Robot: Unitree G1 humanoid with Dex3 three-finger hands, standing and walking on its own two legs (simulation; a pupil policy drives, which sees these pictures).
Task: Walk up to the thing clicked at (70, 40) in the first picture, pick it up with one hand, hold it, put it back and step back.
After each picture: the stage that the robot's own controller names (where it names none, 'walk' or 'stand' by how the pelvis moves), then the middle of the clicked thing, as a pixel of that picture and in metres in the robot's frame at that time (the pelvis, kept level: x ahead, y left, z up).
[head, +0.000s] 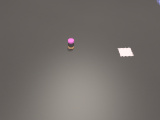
stand; (71, 44) +1.32 +0.12 -0.72
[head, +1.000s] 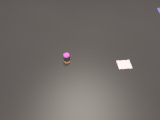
walk; (66, 58) +1.19 +0.25 -0.71
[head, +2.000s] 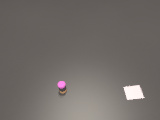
walk; (62, 87) +0.73 +0.25 -0.72
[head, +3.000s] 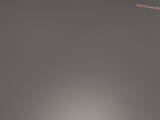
walk; out of the picture +0.42 +0.17 -0.72
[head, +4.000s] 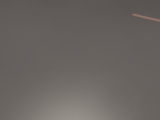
stand; out of the picture +0.29 +0.15 -0.72
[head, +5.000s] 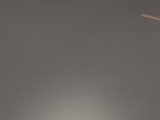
stand; out of the picture +0.27 +0.13 -0.72
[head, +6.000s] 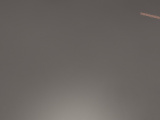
stand; out of the picture +0.27 +0.14 -0.72
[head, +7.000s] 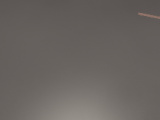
stand; out of the picture +0.27 +0.15 -0.73
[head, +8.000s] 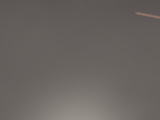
stand; out of the picture +0.26 +0.16 -0.73
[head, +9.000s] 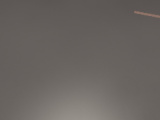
stand; out of the picture +0.25 +0.16 -0.73
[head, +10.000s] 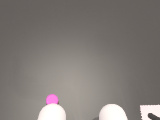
go down; (52, 101) +0.32 +0.14 -0.50
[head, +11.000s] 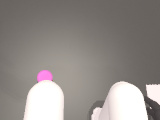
go down; (45, 79) +0.37 +0.15 -0.33
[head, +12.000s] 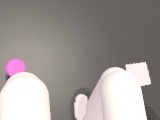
close in; (16, 70) +0.37 +0.17 -0.27
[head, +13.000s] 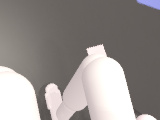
close; out of the picture +0.37 +0.19 -0.23
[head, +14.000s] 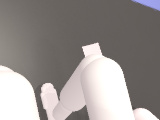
close; out of the picture +0.38 +0.21 -0.22
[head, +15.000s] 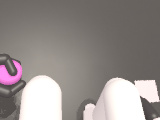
lift; (9, 78) +0.30 +0.24 -0.10
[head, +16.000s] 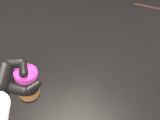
hold; (27, 84) +0.32 +0.18 +0.05
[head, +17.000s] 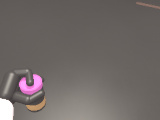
hold; (33, 93) +0.31 +0.17 +0.00
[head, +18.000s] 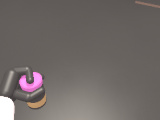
crouch; (34, 91) +0.31 +0.17 +0.00
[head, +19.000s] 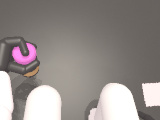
crouch; (27, 61) +0.40 +0.17 -0.10
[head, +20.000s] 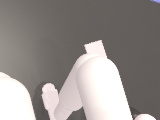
lower; out of the picture +0.42 +0.24 -0.23
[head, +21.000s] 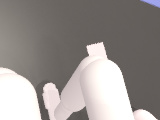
lower; out of the picture +0.40 +0.24 -0.24
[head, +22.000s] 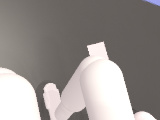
lower; out of the picture +0.40 +0.25 -0.24
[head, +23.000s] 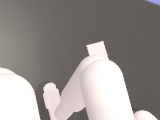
lower; out of the picture +0.39 +0.25 -0.23
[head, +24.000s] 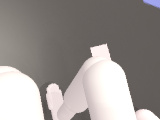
loosen; out of the picture +0.38 +0.23 -0.23
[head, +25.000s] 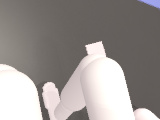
withdraw; out of the picture +0.38 +0.23 -0.23
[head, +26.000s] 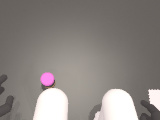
walk; (48, 80) +0.38 +0.17 -0.41
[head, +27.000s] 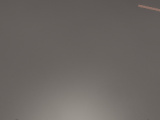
stand; out of the picture +0.31 +0.15 -0.66
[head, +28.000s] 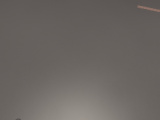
stand; out of the picture +0.31 +0.16 -0.67
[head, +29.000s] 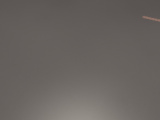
stand; out of the picture +0.33 +0.15 -0.71
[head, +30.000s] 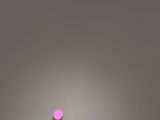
walk; (58, 116) +0.36 +0.11 -0.70
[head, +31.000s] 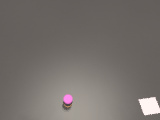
walk; (68, 101) +0.47 +0.08 -0.69
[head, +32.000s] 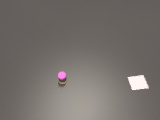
walk; (62, 78) +0.71 +0.20 -0.70
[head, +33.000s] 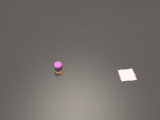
stand; (58, 68) +0.92 +0.23 -0.70
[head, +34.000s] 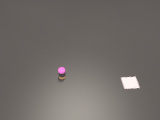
stand; (62, 73) +0.91 +0.20 -0.73
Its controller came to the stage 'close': yes
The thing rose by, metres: 0.71
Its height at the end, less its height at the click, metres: +0.00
